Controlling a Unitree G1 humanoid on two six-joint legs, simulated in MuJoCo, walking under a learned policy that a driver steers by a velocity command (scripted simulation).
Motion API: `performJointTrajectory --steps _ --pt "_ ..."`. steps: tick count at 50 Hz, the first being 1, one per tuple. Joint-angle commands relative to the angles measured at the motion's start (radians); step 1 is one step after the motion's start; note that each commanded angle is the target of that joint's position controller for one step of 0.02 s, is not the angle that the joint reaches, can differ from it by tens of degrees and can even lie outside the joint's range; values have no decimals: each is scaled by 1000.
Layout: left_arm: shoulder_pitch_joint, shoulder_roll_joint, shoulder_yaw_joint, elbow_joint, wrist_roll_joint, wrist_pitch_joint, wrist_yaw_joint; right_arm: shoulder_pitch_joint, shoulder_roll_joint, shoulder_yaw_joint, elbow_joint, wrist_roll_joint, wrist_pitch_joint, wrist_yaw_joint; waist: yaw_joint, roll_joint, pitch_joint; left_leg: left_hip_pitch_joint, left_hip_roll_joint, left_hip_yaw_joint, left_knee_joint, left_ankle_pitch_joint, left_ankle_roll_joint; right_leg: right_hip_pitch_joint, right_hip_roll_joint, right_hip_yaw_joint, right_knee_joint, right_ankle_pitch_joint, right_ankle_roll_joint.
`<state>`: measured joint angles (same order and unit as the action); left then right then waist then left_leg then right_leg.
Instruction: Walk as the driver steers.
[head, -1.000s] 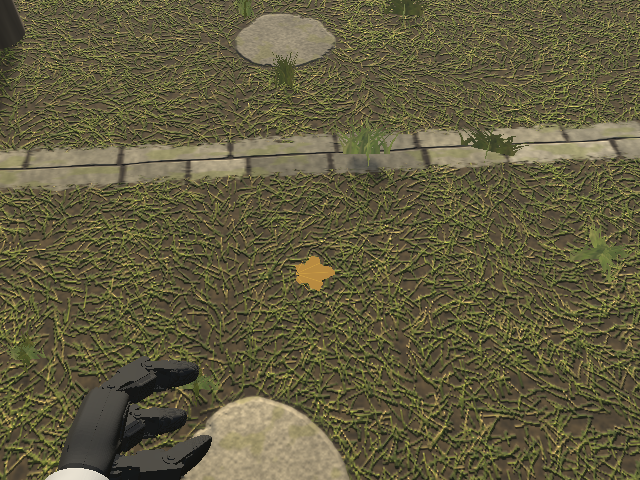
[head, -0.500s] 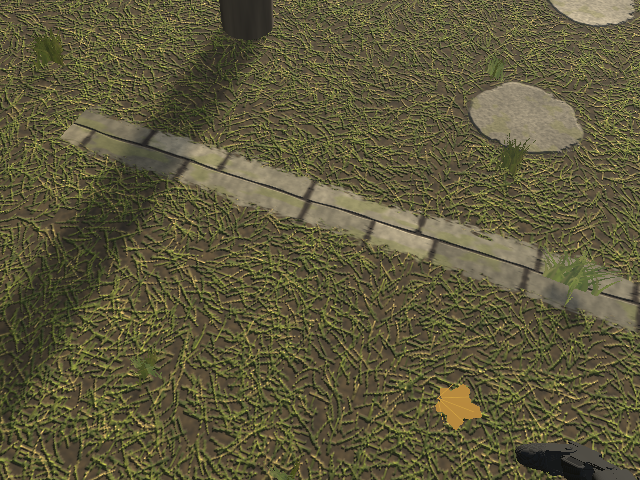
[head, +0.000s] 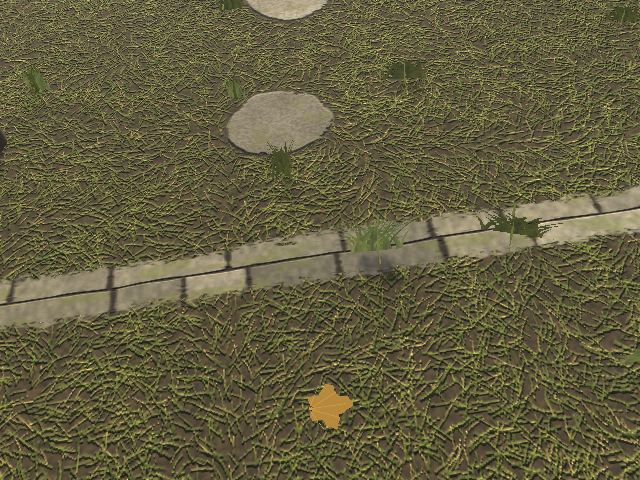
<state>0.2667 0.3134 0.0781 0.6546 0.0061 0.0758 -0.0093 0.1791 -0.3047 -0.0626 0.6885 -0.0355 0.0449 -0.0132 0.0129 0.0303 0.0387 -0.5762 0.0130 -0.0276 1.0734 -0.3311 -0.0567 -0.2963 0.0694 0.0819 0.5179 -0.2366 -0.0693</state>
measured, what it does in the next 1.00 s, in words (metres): steps on the spot: left foot, then right foot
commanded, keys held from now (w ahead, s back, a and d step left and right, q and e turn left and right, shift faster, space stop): e+shift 0.06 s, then shift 0.94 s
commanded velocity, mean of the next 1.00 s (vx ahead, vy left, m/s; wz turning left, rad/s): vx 0.00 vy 0.00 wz -0.27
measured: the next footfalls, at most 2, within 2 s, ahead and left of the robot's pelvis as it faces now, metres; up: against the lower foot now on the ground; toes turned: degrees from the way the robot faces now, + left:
left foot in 0.30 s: +0.09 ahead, +0.11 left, +0.00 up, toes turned -15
right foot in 0.62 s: -0.01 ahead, -0.08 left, +0.00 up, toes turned -8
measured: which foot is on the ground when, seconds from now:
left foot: up 0.00-0.28, down 0.30-1.00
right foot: down 0.00-0.30, up 0.32-0.60, down 0.62-1.00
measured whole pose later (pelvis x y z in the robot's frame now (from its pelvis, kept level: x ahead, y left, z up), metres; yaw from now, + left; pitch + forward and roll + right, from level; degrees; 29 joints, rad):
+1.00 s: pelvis +0.01 +0.03 +0.01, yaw -13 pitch -2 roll +0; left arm 0.21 0.24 0.00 0.96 0.01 0.01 0.03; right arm 0.21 -0.24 -0.02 0.98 -0.01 0.02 -0.02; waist -0.02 -0.01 0.04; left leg -0.17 -0.04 -0.02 0.39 -0.18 0.03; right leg -0.09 0.04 0.08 0.38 -0.26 -0.02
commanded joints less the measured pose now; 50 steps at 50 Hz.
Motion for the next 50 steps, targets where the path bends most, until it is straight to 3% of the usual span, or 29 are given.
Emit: performJointTrajectory --steps 1,4,8,11,13,14,15,16,17,18,19,21,22,25,27,29,30,31,32,33,34,35,38,50 --pt "5 165 51 -69 -3 -19 4 -44 -53 -8 -77 7 -11 2 15 -122 -88 -107 -13 -33 -54 6 -5 194 -204 311 -152 273 -130" --pt "26 175 56 -71 4 -17 7 -61 -63 -3 -81 11 -13 -1 36 -152 -96 -95 -31 -47 -162 -13 0 234 -211 377 -141 243 -145" --pt "16 165 48 -70 16 -19 4 -52 -68 2 -75 21 -19 -6 43 -162 -114 55 -45 -34 -264 -47 26 175 -207 397 -108 368 -143" --pt "-22 161 40 -68 17 -18 -1 -17 -74 4 -70 31 -23 -8 22 -173 -114 188 -62 -21 -366 -72 50 124 -196 424 -92 458 -126" --pt "-62 152 34 -65 7 -19 1 36 -66 7 -56 31 -29 -14 -18 -161 -107 314 -66 -13 -544 8 71 80 -168 429 -71 415 -87" --pt "-75 136 26 -65 -3 -21 6 61 -64 8 -48 23 -37 -20 -39 -133 -99 412 -40 -33 -686 111 85 23 -137 414 -48 292 -45" --pt "-38 83 10 -66 -3 -27 8 37 -114 2 -59 7 -43 -29 -9 13 -101 472 121 -208 -799 93 122 -47 -62 328 60 53 11" --pt "19 62 4 -73 -3 -32 12 -37 -205 -11 -88 5 -40 -24 35 195 -80 483 332 -462 -841 290 223 -173 126 128 199 -268 53" --pt "-1 138 23 -49 21 -27 18 22 -174 -14 -66 10 -37 -15 -12 147 -100 402 370 -479 -807 370 317 -123 82 94 371 -353 66" --pt "-13 140 27 -36 17 -26 15 5 -115 5 -60 19 -40 -8 4 84 -75 370 316 -403 -800 378 315 -105 66 109 433 -305 71" --pt "-13 121 23 -18 13 -24 9 -36 -83 12 -59 21 -41 -6 17 66 -51 345 249 -307 -793 365 282 -87 55 104 467 -245 81" --pt "-1 94 14 0 9 -19 -4 -56 -75 16 -53 18 -44 -12 19 125 -55 389 172 -204 -772 436 243 -94 58 79 464 -206 99" --pt "-6 82 8 10 7 -17 -6 -39 -71 17 -44 18 -44 -13 8 122 -60 417 157 -179 -760 468 238 -91 58 65 428 -208 108" --pt "-47 40 -14 21 -1 -11 -2 7 -70 17 -14 21 -43 -10 -24 128 -79 486 152 -167 -733 464 235 -38 21 14 229 -229 116" --pt "-60 34 -22 35 -7 -10 6 31 -87 10 6 15 -36 -4 -41 156 -80 498 150 -180 -718 466 239 19 8 -33 91 -227 105" --pt "-28 27 -28 68 -9 -16 16 33 -93 7 25 19 -28 -2 -18 142 -76 481 138 -177 -684 495 222 103 6 -62 -99 -97 86" --pt "-9 25 -32 86 -3 -24 22 32 -90 7 32 23 -27 -2 -4 118 -77 440 132 -172 -667 498 194 184 -10 -50 -216 41 73" --pt "-17 50 -31 91 8 -35 28 45 -75 10 34 22 -33 -2 -11 81 -94 384 130 -182 -667 448 157 263 -62 24 -236 111 58" --pt "-22 94 -29 87 24 -48 35 49 -53 16 25 23 -42 4 -27 -8 -119 327 100 -147 -635 360 124 320 -172 132 -219 193 36" --pt "-90 96 -30 101 12 -52 32 44 -22 24 34 33 -41 7 -68 -155 -63 386 21 -75 -705 192 107 166 -198 148 -176 234 1" --pt "-112 49 -42 94 10 -60 26 21 -53 18 57 23 -39 3 -43 -113 -48 425 19 -74 -701 182 100 139 -179 136 -181 178 7" --pt "-99 44 -46 107 10 -66 26 7 -57 14 72 20 -38 1 -29 -104 -35 437 22 -79 -701 206 104 125 -161 118 -181 146 18" --pt "-48 59 -47 161 6 -71 38 22 -54 14 107 22 -40 4 -24 -102 -27 449 46 -92 -700 285 113 129 -136 97 -186 144 27" --pt "-38 39 -61 299 5 -79 46 36 -38 20 276 26 -37 -7 -25 -33 1 453 50 -100 -742 240 103 123 -136 91 -216 101 15"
